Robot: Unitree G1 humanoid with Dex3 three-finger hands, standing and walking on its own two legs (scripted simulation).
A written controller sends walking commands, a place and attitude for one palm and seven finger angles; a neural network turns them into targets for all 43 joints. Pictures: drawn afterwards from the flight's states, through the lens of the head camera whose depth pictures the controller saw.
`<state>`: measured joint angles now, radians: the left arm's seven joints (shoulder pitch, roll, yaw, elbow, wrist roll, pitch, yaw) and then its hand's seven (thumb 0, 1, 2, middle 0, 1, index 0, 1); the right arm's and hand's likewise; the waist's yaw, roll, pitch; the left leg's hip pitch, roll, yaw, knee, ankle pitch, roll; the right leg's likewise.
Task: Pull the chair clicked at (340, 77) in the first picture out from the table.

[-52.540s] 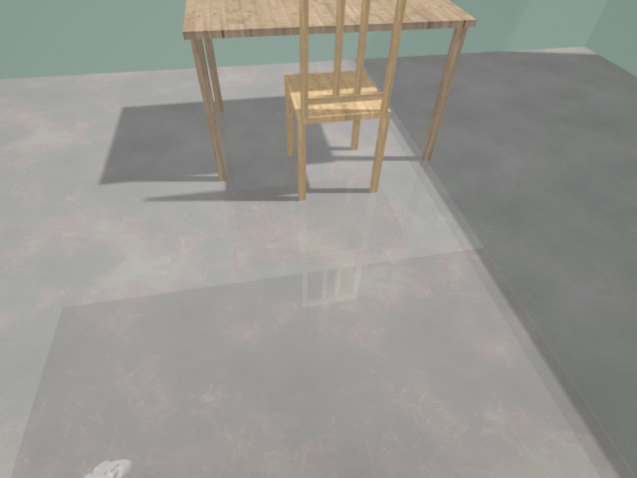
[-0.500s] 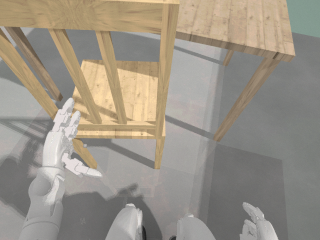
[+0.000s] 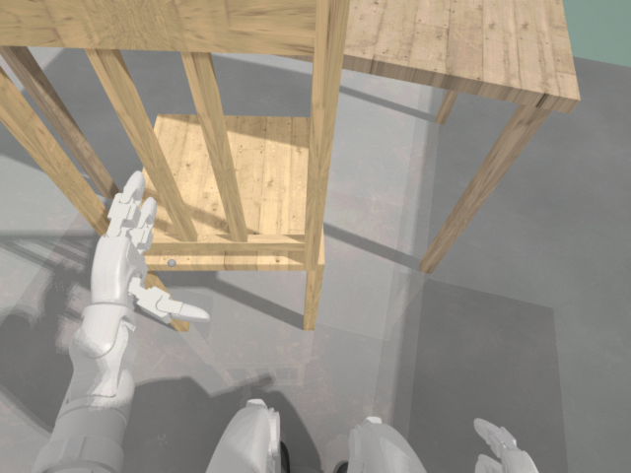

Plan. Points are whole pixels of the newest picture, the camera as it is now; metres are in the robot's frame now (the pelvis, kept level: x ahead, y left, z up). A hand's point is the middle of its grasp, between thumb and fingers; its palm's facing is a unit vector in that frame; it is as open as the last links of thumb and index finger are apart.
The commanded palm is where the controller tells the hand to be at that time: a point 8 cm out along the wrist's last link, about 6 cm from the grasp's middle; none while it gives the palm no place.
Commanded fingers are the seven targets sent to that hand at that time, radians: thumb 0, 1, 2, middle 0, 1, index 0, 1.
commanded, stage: aim the fingers beside a spindle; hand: left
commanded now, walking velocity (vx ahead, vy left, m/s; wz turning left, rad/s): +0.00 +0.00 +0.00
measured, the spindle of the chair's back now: (158, 170) +0.49 +0.23 +0.05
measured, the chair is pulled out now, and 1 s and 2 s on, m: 0.12 0.12 0.12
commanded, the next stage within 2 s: push the fingers through the gap in 0.74 s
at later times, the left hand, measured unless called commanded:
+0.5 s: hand (178, 276) +0.35 +0.18 +0.02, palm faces +0.03 -1.00 -0.04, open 16.9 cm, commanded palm +0.33 +0.24 +0.02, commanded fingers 0.00 -0.50 0.30 -0.06 -0.08 -0.06 -0.08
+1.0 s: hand (164, 270) +0.35 +0.20 +0.02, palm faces +0.06 -1.00 -0.04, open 16.9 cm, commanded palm +0.34 +0.24 +0.02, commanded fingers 0.00 -0.50 0.30 -0.06 -0.08 -0.06 -0.08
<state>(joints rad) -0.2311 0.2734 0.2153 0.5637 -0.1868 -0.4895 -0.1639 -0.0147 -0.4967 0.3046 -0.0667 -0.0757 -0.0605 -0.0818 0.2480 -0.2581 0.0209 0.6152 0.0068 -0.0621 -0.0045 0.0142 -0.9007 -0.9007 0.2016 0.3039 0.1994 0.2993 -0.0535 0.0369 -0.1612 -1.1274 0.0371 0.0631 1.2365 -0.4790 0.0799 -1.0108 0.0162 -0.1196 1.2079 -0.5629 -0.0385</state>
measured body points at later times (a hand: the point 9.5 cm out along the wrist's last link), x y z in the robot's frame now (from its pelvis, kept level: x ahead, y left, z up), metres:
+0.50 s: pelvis +0.00 -0.01 +0.00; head +0.11 +0.00 +0.43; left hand +0.34 +0.24 +0.02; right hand +0.14 -0.27 -0.11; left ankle +0.06 +0.07 -0.63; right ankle +0.01 -0.10 -0.63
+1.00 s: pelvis +0.00 -0.01 -0.01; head +0.11 +0.01 +0.43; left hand +0.34 +0.25 +0.02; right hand +0.14 -0.27 -0.11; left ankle +0.06 +0.07 -0.63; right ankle +0.01 -0.10 -0.63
